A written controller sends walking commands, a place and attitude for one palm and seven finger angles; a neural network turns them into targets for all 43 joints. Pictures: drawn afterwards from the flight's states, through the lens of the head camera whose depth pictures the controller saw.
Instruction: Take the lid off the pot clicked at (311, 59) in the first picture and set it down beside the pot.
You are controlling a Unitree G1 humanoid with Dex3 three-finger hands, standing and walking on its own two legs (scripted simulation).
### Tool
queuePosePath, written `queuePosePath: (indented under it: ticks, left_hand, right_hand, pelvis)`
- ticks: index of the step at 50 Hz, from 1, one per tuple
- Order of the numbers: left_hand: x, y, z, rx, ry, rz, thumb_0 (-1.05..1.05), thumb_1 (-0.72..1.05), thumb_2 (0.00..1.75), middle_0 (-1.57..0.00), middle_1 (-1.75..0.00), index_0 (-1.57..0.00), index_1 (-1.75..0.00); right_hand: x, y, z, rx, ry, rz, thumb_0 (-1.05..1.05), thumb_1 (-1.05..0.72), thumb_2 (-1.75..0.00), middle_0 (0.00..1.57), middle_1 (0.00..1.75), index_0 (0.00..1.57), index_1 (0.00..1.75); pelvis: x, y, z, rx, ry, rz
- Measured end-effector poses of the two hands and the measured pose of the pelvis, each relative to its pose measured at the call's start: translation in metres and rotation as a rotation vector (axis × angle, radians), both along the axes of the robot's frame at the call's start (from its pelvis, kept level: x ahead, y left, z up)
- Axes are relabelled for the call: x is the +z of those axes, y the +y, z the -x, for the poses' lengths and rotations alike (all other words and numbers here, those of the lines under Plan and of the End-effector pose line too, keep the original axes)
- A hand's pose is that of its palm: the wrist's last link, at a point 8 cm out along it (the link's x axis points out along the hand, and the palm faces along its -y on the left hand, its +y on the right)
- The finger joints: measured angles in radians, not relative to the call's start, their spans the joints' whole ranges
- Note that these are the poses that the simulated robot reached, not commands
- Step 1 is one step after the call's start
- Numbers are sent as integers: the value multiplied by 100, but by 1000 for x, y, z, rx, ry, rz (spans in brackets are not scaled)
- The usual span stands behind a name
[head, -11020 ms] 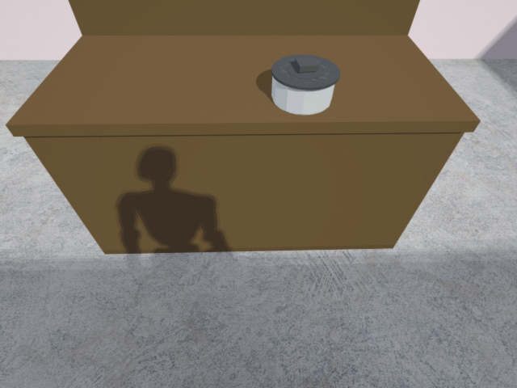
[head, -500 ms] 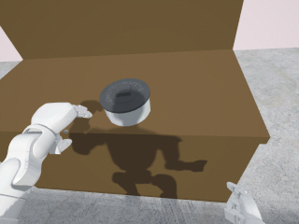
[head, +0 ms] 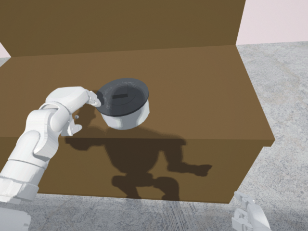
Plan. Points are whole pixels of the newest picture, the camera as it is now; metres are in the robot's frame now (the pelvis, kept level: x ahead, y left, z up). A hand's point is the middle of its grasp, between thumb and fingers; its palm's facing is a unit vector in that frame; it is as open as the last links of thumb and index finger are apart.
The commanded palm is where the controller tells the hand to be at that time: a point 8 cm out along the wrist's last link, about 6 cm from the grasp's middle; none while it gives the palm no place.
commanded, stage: move the open hand above the knob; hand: left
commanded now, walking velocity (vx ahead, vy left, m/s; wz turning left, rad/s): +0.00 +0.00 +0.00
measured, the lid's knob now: (120, 91) +0.54 +0.15 +0.07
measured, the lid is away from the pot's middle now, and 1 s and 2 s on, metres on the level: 0.00 0.00 0.00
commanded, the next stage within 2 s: lower the open fingers around the knob in 1.82 s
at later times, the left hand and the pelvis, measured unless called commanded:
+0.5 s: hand (95, 98) +0.43 +0.19 +0.13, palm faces -0.24 -0.01 -0.97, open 10.1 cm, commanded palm +0.42 +0.19 +0.20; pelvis +0.02 +0.02 +0.00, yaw +0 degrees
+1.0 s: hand (112, 82) +0.50 +0.15 +0.14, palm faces -0.27 -0.01 -0.96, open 10.1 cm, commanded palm +0.49 +0.16 +0.20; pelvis +0.03 +0.02 +0.00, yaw -1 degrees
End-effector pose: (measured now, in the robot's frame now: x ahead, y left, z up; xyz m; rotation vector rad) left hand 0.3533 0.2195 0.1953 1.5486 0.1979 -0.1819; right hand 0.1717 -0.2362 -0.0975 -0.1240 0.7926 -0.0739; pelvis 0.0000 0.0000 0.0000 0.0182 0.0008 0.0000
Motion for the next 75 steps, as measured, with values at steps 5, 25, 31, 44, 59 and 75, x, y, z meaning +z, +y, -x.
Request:
queuePosePath:
  ticks: [5, 25, 31, 44, 59, 75]
  left_hand:
    - [-2, -8, -16, -21, 7, 2, 0, -31, 147, -84, -9, -85, -9]
    - [-3, -31, -70, -32, 5, -2, 0, -31, 147, -84, -9, -85, -9]
    - [-4, -40, -89, -35, 19, -3, 0, -31, 147, -84, -9, -85, -9]
    - [1, -62, -129, -44, 23, 2, 0, -31, 147, -84, -9, -85, -9]
    - [7, -72, -150, -32, 35, 4, 0, -31, 147, -84, -9, -85, -9]
    - [5, -74, -148, -45, 35, -3, 0, -31, 147, -84, -9, -85, -9]
  right_hand:
    - [-5, -1, 6, -17, 44, 3, 1, -90, -90, 20, 30, 20, 30]
    - [-14, 16, 4, -33, 116, -28, 1, -90, -90, 20, 30, 20, 30]
    - [-17, 17, 5, -41, 139, -21, 1, -90, -90, 20, 30, 20, 30]
    - [-28, 8, 35, -101, 246, -7, 1, -90, -90, 20, 30, 20, 30]
    - [-32, 0, 62, -148, 315, 15, 1, -90, -90, 20, 30, 20, 30]
    - [-31, 4, 67, -158, 308, 12, 1, -90, -90, 20, 30, 20, 30]
  pelvis:
    - [0, 3, -4, -1, 9, 1]
    - [0, 16, -19, -1, 48, 4]
    - [-1, 18, -23, 2, 63, 5]
    - [-1, 19, -33, -8, 103, 6]
    - [-1, 18, -34, -13, 128, 7]
    - [-1, 21, -29, -19, 130, 4]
